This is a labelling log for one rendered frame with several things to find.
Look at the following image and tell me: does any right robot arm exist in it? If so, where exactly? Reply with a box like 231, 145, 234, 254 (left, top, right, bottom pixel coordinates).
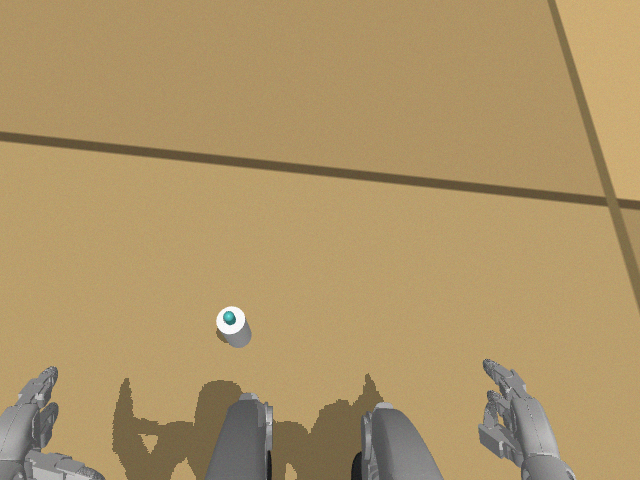
521, 455, 576, 480

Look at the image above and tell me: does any bottle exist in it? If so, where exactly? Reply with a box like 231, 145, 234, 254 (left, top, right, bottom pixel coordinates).
216, 306, 252, 348

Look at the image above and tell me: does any left robot arm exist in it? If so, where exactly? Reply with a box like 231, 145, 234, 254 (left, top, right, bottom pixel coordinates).
0, 461, 27, 480

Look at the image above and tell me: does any right robot hand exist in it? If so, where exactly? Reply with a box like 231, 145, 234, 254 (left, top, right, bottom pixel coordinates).
478, 359, 561, 468

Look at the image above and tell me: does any left robot hand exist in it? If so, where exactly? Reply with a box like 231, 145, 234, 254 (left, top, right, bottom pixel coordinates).
0, 366, 105, 480

